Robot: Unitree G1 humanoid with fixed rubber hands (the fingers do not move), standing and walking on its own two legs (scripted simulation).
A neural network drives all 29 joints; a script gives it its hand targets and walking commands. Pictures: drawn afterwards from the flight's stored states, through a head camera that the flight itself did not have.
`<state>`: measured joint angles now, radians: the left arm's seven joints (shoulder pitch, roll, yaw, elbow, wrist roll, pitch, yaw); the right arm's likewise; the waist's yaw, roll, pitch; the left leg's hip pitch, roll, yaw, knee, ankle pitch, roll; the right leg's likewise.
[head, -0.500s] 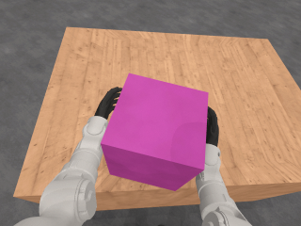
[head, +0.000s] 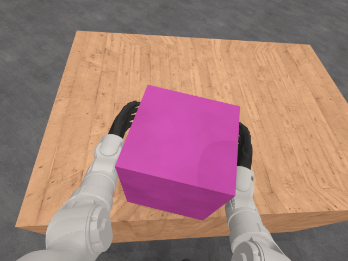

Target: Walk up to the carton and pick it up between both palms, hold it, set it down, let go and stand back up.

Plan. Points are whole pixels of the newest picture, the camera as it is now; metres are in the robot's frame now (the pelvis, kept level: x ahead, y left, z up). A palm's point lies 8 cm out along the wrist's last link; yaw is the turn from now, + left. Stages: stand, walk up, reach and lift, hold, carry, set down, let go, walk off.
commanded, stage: set down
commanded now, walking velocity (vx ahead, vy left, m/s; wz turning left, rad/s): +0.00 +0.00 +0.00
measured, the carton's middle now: (177, 158) +0.34 -0.02 -0.01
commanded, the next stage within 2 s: none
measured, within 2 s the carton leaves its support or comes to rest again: neither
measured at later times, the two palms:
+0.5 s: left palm (118, 132) +0.40 +0.13 +0.00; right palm (240, 160) +0.34 -0.17 +0.00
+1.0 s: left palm (107, 144) +0.39 +0.16 -0.03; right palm (236, 169) +0.32 -0.17 -0.02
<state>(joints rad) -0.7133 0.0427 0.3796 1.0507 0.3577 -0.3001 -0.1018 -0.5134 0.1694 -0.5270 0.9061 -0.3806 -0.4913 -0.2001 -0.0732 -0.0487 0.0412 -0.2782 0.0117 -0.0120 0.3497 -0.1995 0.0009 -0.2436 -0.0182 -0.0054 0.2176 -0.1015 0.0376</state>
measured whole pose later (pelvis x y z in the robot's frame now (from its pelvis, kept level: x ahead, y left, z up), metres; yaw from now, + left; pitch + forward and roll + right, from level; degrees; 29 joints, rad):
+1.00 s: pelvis -0.03 +0.00 -0.02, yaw -1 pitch +16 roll -3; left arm -0.80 0.17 0.21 1.28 0.09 -0.35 0.00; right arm -0.62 0.02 -0.14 1.17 0.11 -0.52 -0.24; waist -0.07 -0.05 -0.09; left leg -0.62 0.03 -0.01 0.60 -0.25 0.00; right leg -0.58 0.00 -0.01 0.45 -0.15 0.03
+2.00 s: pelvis -0.04 +0.01 -0.01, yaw +0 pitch -2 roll -3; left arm -0.14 0.23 0.11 0.62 -0.05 -0.18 -0.11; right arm -0.02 0.02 0.02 0.71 0.14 -0.47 -0.26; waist -0.04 -0.05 0.03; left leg -0.26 0.03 -0.01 0.59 -0.30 0.00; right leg -0.22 0.00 -0.01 0.45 -0.19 0.03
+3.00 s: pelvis +0.00 -0.01 -0.01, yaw +0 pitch -7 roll -2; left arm 0.27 0.27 0.05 0.27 -0.09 -0.04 -0.12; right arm 0.39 -0.01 0.04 0.32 0.09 -0.27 -0.16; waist -0.01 -0.03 0.09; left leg -0.05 0.03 -0.01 0.46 -0.29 0.00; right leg -0.03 0.00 -0.01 0.35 -0.21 0.02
